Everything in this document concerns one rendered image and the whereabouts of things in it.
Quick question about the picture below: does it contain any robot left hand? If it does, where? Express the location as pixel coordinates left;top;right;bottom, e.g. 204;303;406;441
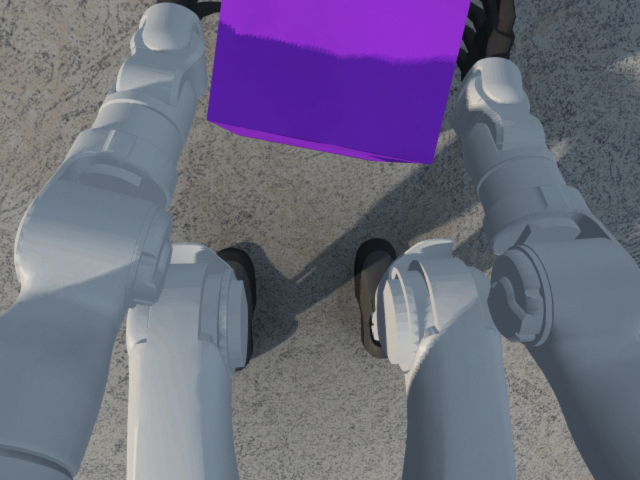
157;0;221;21

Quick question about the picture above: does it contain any robot left upper arm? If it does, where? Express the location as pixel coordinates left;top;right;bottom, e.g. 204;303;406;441
0;179;173;480

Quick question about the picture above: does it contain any robot right forearm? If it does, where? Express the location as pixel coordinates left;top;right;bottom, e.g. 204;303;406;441
450;57;640;274

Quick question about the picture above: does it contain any robot right upper arm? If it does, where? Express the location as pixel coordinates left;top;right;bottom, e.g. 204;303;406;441
487;238;640;480

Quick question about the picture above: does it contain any robot left forearm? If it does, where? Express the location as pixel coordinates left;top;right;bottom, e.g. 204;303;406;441
14;2;208;283

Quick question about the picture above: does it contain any robot right hand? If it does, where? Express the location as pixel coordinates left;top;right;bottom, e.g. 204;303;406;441
456;0;516;82

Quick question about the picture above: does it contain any robot left thigh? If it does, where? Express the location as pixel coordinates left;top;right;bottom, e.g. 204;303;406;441
127;263;248;480

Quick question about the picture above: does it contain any robot left shin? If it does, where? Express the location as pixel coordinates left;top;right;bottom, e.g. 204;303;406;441
126;243;237;356

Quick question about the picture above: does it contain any carton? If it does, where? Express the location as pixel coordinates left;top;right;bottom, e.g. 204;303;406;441
207;0;471;164

